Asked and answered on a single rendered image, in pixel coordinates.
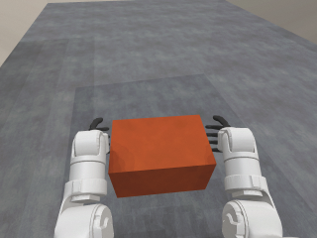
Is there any robot left upper arm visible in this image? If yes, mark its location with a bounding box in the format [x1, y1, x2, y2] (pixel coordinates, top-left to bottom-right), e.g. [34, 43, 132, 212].
[54, 203, 114, 238]

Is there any left robot forearm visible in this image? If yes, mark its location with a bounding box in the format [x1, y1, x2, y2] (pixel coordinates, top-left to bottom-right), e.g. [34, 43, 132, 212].
[53, 130, 109, 238]

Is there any left robot hand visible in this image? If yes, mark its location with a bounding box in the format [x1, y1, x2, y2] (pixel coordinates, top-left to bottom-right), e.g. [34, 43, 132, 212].
[88, 117, 110, 155]

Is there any robot right upper arm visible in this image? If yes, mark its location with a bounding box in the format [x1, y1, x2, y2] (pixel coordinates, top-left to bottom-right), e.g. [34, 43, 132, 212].
[222, 199, 298, 238]

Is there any right robot forearm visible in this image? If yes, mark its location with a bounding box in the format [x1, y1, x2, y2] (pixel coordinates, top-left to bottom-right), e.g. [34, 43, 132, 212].
[217, 127, 283, 236]

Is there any right robot hand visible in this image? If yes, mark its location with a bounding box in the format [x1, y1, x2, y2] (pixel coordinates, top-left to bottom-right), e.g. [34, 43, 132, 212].
[205, 115, 231, 153]

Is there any carton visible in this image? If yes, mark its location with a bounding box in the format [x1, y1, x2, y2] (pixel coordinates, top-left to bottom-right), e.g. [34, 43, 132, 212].
[108, 114, 217, 198]

